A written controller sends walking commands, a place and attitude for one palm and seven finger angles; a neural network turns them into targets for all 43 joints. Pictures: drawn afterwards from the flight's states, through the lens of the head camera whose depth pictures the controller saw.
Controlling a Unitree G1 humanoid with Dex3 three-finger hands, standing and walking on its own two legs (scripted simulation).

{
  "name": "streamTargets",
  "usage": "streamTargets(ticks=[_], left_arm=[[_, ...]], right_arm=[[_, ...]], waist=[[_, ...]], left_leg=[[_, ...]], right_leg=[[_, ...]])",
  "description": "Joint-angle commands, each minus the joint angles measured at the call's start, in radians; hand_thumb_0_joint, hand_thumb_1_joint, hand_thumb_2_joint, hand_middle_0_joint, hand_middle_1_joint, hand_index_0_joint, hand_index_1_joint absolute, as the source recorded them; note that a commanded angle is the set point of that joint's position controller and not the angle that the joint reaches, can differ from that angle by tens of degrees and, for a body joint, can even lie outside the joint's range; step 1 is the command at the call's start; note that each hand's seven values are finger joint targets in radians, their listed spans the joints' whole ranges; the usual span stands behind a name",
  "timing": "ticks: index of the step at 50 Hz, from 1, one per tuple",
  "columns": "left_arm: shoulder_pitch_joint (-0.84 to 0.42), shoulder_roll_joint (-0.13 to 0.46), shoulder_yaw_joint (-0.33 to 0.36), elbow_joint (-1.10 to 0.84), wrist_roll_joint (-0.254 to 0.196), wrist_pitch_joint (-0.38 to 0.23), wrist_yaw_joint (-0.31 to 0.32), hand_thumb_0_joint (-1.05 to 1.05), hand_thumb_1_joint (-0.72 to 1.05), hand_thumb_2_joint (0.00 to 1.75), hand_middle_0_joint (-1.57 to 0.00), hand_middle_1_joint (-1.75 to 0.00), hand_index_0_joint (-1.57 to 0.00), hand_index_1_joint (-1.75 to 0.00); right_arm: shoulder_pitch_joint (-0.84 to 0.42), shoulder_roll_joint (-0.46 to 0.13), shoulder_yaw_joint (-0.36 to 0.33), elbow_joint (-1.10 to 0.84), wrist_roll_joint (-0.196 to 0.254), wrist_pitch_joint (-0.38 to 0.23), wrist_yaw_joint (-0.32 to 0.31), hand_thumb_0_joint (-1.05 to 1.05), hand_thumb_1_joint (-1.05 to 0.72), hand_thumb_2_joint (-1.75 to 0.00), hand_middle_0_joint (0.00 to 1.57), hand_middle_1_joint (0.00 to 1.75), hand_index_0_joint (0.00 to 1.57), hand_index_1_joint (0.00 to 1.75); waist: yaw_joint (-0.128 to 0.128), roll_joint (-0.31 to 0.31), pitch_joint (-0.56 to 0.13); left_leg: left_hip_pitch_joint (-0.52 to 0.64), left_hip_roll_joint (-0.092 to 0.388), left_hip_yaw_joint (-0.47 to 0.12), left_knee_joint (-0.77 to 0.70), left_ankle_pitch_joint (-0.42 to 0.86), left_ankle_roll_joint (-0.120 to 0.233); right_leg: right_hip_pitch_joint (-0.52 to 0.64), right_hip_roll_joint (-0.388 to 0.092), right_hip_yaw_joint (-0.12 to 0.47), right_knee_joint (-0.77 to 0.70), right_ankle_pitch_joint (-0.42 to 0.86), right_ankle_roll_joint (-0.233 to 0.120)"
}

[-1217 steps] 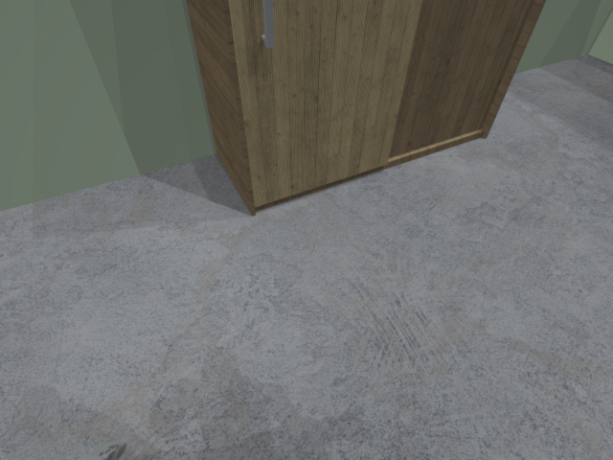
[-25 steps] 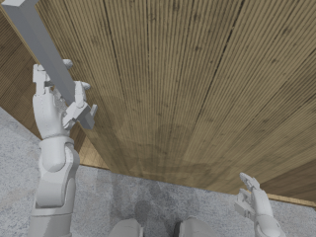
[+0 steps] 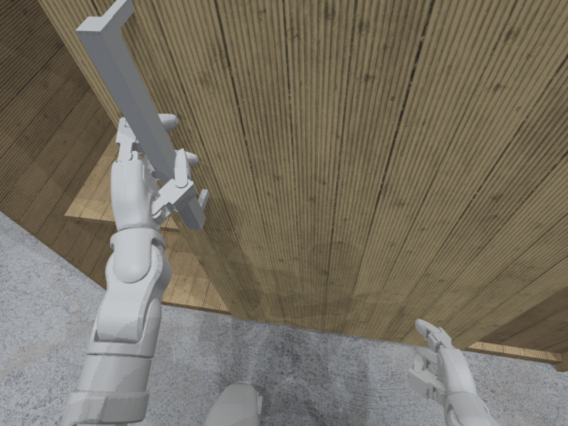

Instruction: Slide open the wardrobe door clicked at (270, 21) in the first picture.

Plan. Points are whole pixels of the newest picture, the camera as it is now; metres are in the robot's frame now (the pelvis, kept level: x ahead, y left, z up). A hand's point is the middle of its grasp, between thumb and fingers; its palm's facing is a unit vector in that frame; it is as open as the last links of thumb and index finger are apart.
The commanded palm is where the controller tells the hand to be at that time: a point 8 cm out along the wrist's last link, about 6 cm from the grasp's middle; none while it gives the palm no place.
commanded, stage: step sideways, sliding the door along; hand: left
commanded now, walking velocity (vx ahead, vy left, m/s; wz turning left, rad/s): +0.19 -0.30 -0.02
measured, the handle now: (168, 141) +0.40 +0.20 +0.17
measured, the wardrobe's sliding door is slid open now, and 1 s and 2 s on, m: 0.41 0.65 0.64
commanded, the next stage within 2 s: stop walking and hold the door there in 1.50 s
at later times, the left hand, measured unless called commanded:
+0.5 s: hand (282, 191) +0.35 +0.05 +0.15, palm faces +0.19 -0.98 -0.04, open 6.1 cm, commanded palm +0.32 +0.03 +0.13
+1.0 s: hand (384, 200) +0.35 -0.06 +0.15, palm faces +0.24 -0.97 +0.00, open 6.4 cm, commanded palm +0.32 -0.09 +0.13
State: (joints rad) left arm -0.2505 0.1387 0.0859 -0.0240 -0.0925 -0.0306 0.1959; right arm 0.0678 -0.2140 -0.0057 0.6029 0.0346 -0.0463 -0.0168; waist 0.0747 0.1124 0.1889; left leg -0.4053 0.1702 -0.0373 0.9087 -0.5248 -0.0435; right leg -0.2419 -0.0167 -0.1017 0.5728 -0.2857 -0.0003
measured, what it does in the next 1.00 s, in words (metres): steps to the right: left foot, then right foot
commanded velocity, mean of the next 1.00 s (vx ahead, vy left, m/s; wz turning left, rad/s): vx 0.11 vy -0.30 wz -0.04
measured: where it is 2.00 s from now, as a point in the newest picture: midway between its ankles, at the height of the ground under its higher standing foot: outside the picture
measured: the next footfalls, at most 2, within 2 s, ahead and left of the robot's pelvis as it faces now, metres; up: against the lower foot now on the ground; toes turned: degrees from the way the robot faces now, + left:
left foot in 0.16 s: +0.05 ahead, +0.07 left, +0.00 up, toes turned +9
right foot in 0.60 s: +0.04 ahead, -0.33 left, +0.00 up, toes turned -6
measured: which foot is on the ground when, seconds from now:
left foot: up 0.00-0.14, down 0.16-0.60, up 0.62-0.80, down 0.82-1.00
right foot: down 0.00-0.16, up 0.18-0.58, down 0.60-0.82, up 0.84-1.00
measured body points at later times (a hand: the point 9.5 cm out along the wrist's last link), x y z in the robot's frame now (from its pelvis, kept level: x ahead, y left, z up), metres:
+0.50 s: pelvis -0.02 -0.12 +0.02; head +0.04 -0.09 +0.46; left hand +0.33 +0.10 +0.15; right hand +0.15 -0.32 -0.09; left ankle +0.01 +0.07 -0.73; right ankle +0.01 -0.33 -0.67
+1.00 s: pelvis -0.02 -0.25 +0.01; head +0.06 -0.20 +0.45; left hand +0.33 -0.01 +0.15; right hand +0.20 -0.44 -0.08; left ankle +0.00 -0.12 -0.73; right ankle +0.01 -0.43 -0.62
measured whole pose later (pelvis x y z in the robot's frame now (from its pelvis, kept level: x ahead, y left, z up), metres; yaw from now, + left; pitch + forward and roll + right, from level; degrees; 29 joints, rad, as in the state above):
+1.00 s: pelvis -0.02 -0.25 +0.01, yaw +2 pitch -3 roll -5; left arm -0.40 0.18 0.01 0.04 -0.07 -0.06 0.15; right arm 0.09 -0.18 -0.01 0.61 0.04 -0.01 0.01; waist 0.13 0.01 0.24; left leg -0.24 0.19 0.11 0.59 -0.28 -0.03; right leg -0.55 -0.05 -0.01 1.23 -0.37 0.04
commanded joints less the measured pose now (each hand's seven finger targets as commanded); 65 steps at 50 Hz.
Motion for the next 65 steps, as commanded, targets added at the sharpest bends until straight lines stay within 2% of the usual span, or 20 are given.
streamTargets(ticks=[1,6,7,8,9,10,18,26,28,30,32,35,39,41,42,50,59,61,63,65], left_arm=[[-0.378,0.081,-0.167,-0.386,0.035,-0.166,-0.084,0.00,0.90,0.90,-0.45,-1.40,-0.45,-1.40],[-0.393,0.091,-0.147,-0.344,0.043,-0.200,-0.095,0.00,0.90,0.90,-0.45,-1.40,-0.45,-1.40],[-0.421,0.077,-0.171,-0.364,0.038,-0.207,-0.104,0.00,0.90,0.90,-0.45,-1.40,-0.45,-1.40],[-0.391,0.071,-0.176,-0.351,0.023,-0.204,-0.110,0.00,0.90,0.90,-0.45,-1.40,-0.45,-1.40],[-0.395,0.030,-0.200,-0.327,0.032,-0.199,-0.115,0.00,0.90,0.90,-0.45,-1.40,-0.45,-1.40],[-0.440,0.058,-0.175,-0.306,0.033,-0.194,-0.120,0.00,0.90,0.90,-0.45,-1.40,-0.45,-1.40],[-0.509,0.039,-0.203,-0.238,0.049,-0.123,-0.144,0.00,0.90,0.90,-0.45,-1.40,-0.45,-1.40],[-0.572,-0.028,-0.267,-0.158,0.027,-0.137,-0.137,0.00,0.90,0.90,-0.45,-1.40,-0.45,-1.40],[-0.586,-0.027,-0.279,-0.153,0.033,-0.134,-0.128,0.00,0.90,0.90,-0.45,-1.40,-0.45,-1.40],[-0.602,0.093,-0.208,-0.149,0.045,-0.133,-0.106,0.00,0.90,0.90,-0.45,-1.40,-0.45,-1.40],[-0.604,0.141,-0.155,-0.155,0.033,-0.131,-0.095,0.00,0.90,0.90,-0.45,-1.40,-0.45,-1.40],[-0.649,0.000,-0.235,-0.202,0.020,-0.151,-0.082,0.00,0.90,0.90,-0.45,-1.40,-0.45,-1.40],[-0.609,-0.019,-0.263,-0.214,0.026,-0.190,-0.103,0.00,0.90,0.90,-0.45,-1.40,-0.45,-1.40],[-0.615,-0.084,-0.328,-0.286,0.010,-0.201,-0.123,0.00,0.90,0.90,-0.45,-1.40,-0.45,-1.40],[-0.599,-0.059,-0.300,-0.249,0.014,-0.190,-0.128,0.00,0.90,0.90,-0.45,-1.40,-0.45,-1.40],[-0.591,-0.078,-0.338,-0.279,0.038,-0.131,-0.164,0.00,0.90,0.90,-0.45,-1.40,-0.45,-1.40],[-0.502,0.038,-0.214,-0.261,0.018,-0.148,-0.142,0.00,0.90,0.90,-0.45,-1.40,-0.45,-1.40],[-0.473,0.099,-0.160,-0.271,0.028,-0.165,-0.136,0.00,0.90,0.90,-0.45,-1.40,-0.45,-1.40],[-0.422,0.237,-0.067,-0.240,0.049,-0.163,-0.110,0.00,0.90,0.90,-0.45,-1.40,-0.45,-1.40],[-0.349,0.275,0.009,-0.285,0.035,-0.173,-0.092,0.00,0.90,0.90,-0.45,-1.40,-0.45,-1.40]], right_arm=[[-0.052,-0.065,-0.036,-0.114,-0.012,-0.028,-0.040,0.00,-0.90,-0.90,0.20,0.30,0.20,0.30],[-0.031,-0.078,-0.038,-0.113,-0.024,0.020,-0.051,0.00,-0.90,-0.90,0.20,0.30,0.20,0.30],[-0.008,-0.106,-0.054,-0.117,-0.029,0.019,-0.055,0.00,-0.90,-0.90,0.20,0.30,0.20,0.30],[-0.016,-0.157,-0.074,-0.134,-0.030,0.017,-0.055,0.00,-0.90,-0.90,0.20,0.30,0.20,0.30],[-0.037,-0.128,-0.049,-0.144,-0.020,0.010,-0.037,0.00,-0.90,-0.90,0.20,0.30,0.20,0.30],[-0.080,-0.150,-0.053,-0.151,-0.007,0.010,-0.023,0.00,-0.90,-0.90,0.20,0.30,0.20,0.30],[-0.004,-0.144,-0.065,-0.119,-0.005,0.012,-0.020,0.00,-0.90,-0.90,0.20,0.30,0.20,0.30],[0.007,-0.110,-0.049,-0.145,0.014,-0.031,-0.012,0.00,-0.90,-0.90,0.20,0.30,0.20,0.30],[0.005,-0.092,-0.039,-0.138,0.032,-0.041,-0.011,0.00,-0.90,-0.90,0.20,0.30,0.20,0.30],[-0.034,-0.037,-0.023,-0.142,0.034,-0.044,-0.017,0.00,-0.90,-0.90,0.20,0.30,0.20,0.30],[-0.025,-0.093,-0.050,-0.097,0.017,-0.043,-0.038,0.00,-0.90,-0.90,0.20,0.30,0.20,0.30],[-0.040,-0.080,-0.030,-0.070,0.011,-0.015,-0.046,0.00,-0.90,-0.90,0.20,0.30,0.20,0.30],[-0.005,-0.107,-0.056,-0.081,0.002,0.013,-0.050,0.00,-0.90,-0.90,0.20,0.30,0.20,0.30],[0.002,-0.157,-0.074,-0.130,-0.004,-0.005,-0.032,0.00,-0.90,-0.90,0.20,0.30,0.20,0.30],[-0.037,-0.161,-0.066,-0.147,0.013,-0.008,-0.009,0.00,-0.90,-0.90,0.20,0.30,0.20,0.30],[-0.008,-0.147,-0.077,-0.139,0.002,-0.018,0.016,0.00,-0.90,-0.90,0.20,0.30,0.20,0.30],[0.026,-0.119,-0.062,-0.177,0.015,-0.068,0.023,0.00,-0.90,-0.90,0.20,0.30,0.20,0.30],[0.017,-0.106,-0.059,-0.177,0.027,-0.078,0.029,0.00,-0.90,-0.90,0.20,0.30,0.20,0.30],[-0.004,-0.054,-0.045,-0.173,0.037,-0.075,0.014,0.00,-0.90,-0.90,0.20,0.30,0.20,0.30],[-0.001,-0.073,-0.051,-0.154,0.025,-0.088,-0.006,0.00,-0.90,-0.90,0.20,0.30,0.20,0.30]], waist=[[-0.055,-0.448,-0.450],[-0.086,-0.218,-0.488],[-0.116,-0.114,-0.513],[-0.093,0.166,-0.513],[-0.080,0.085,-0.542],[-0.072,0.012,-0.486],[-0.092,0.106,-0.413],[-0.090,0.244,-0.430],[-0.079,0.106,-0.447],[-0.056,-0.378,-0.448],[-0.031,-0.510,-0.430],[-0.061,-0.375,-0.429],[-0.118,-0.200,-0.477],[-0.094,0.171,-0.574],[-0.089,0.010,-0.573],[-0.092,0.122,-0.419],[-0.095,0.253,-0.451],[-0.074,0.131,-0.465],[-0.067,-0.313,-0.487],[-0.027,-0.414,-0.504]], left_leg=[[-0.148,-0.111,0.059,0.253,-0.099,0.016],[0.298,-0.086,0.180,-0.446,0.317,0.022],[0.567,0.035,0.048,-0.512,0.497,0.060],[0.717,0.354,-0.320,-0.549,0.865,0.179],[0.691,0.461,-0.463,-0.533,0.976,0.274],[0.579,0.463,-0.380,-0.555,0.851,0.298],[0.435,0.236,0.082,-0.560,0.660,0.150],[0.384,0.184,0.128,-0.417,0.664,0.113],[0.308,0.093,0.142,-0.265,0.507,0.076],[-0.072,-0.077,0.157,0.096,-0.091,0.027],[-0.145,-0.106,0.025,0.359,-0.161,0.025],[-0.145,-0.086,0.075,0.174,-0.094,0.020],[0.397,-0.048,0.145,-0.514,0.417,0.026],[0.787,0.440,-0.430,-0.473,1.209,0.226],[0.689,0.452,-0.376,-0.468,1.065,0.274],[0.461,0.243,0.096,-0.518,0.764,0.144],[0.552,0.200,0.164,-0.365,0.987,0.081],[0.465,0.129,0.160,-0.217,0.818,0.060],[0.043,-0.064,0.191,0.077,0.019,0.079],[-0.098,-0.111,0.088,0.310,-0.241,0.008]], right_leg=[[0.391,-0.256,0.265,-0.077,0.930,-0.196],[0.126,-0.146,0.134,0.075,0.568,-0.129],[-0.133,-0.112,0.098,0.207,0.323,-0.072],[-0.395,-0.015,0.068,0.405,-0.203,0.004],[-0.401,0.003,0.181,0.582,-0.271,0.004],[-0.405,-0.017,0.230,0.639,-0.227,0.008],[-0.319,-0.049,0.068,0.497,0.030,0.052],[-0.031,0.025,-0.050,0.023,-0.041,0.044],[0.108,0.019,-0.031,-0.149,0.128,0.035],[0.293,-0.275,0.283,-0.222,0.562,-0.093],[0.249,-0.324,0.372,-0.213,0.527,-0.147],[0.357,-0.263,0.239,-0.090,0.686,-0.200],[0.069,-0.148,0.053,0.181,0.496,-0.090],[-0.424,-0.027,0.114,0.564,-0.303,0.008],[-0.379,-0.040,0.210,0.677,-0.254,0.000],[-0.363,-0.067,0.078,0.592,-0.007,0.057],[-0.095,0.040,-0.046,0.022,0.010,0.058],[0.079,0.027,-0.026,-0.184,0.271,0.048],[0.372,-0.250,0.243,-0.110,1.143,-0.075],[0.387,-0.337,0.303,-0.054,1.350,-0.131]])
